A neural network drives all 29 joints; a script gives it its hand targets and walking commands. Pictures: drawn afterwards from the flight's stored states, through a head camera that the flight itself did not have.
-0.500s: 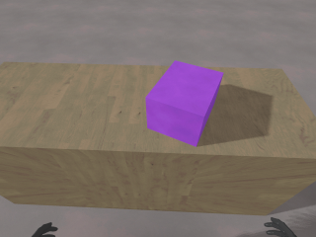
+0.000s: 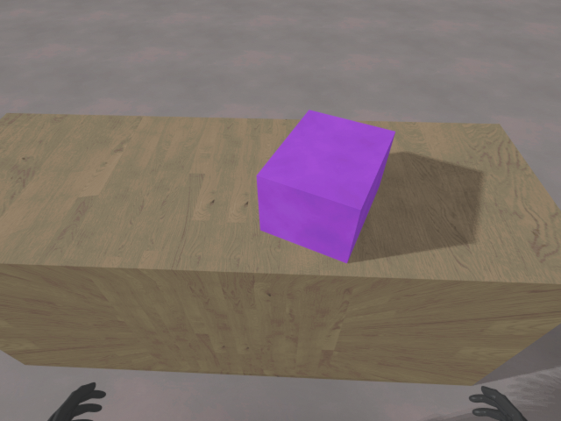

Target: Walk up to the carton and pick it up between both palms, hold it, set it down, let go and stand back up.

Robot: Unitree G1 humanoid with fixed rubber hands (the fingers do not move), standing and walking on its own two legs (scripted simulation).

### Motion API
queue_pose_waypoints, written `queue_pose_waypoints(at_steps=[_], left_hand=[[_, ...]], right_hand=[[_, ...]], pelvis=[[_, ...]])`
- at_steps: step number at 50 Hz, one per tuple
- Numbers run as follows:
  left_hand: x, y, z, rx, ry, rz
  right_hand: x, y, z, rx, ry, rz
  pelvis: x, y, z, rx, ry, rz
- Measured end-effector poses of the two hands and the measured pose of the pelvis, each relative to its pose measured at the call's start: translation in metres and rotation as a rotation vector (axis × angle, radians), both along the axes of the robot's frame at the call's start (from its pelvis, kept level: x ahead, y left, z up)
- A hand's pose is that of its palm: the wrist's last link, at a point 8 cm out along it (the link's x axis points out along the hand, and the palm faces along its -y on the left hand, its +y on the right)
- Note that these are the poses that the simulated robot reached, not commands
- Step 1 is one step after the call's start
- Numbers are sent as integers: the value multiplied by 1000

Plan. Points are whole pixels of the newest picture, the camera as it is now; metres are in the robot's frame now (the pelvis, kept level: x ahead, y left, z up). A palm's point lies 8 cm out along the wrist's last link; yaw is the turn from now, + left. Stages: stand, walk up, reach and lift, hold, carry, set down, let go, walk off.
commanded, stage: reach and lift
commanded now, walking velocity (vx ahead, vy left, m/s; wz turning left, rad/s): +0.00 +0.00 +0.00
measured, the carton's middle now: (326, 181) +0.61 -0.08 -0.03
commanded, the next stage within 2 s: none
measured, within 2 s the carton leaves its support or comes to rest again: neither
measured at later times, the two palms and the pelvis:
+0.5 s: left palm (118, 389) +0.20 +0.25 -0.06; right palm out of the picture +0.15 -0.28 -0.07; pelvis +0.01 -0.02 +0.01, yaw -2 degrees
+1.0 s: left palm (111, 363) +0.22 +0.26 -0.03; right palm (460, 405) +0.18 -0.22 -0.03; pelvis +0.01 +0.00 +0.01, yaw -3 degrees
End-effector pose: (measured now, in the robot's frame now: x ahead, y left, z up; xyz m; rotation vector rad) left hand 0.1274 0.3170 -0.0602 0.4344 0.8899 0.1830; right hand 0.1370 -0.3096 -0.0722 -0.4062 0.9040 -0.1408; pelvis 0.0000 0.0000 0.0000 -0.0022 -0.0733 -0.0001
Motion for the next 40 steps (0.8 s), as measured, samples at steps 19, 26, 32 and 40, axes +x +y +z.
queue_pose_waypoints(at_steps=[19, 26, 32, 40], left_hand=[[61, -66, -2, -133, 8, -4], [69, -67, 4, -158, -30, -39], [74, -65, 8, -180, -66, -75], [83, -60, 15, -213, -139, -116]], right_hand=[[3, 12, -1, 67, -181, -94], [13, 34, 7, 95, -252, -123], [19, 49, 15, 102, -307, -149], [26, 65, 26, 104, -375, -175]], pelvis=[[8, -20, 4, 15, -10, -38], [12, -17, 7, 12, -25, -41], [12, -11, 8, 8, -34, -48], [12, -5, 9, 5, -36, -57]])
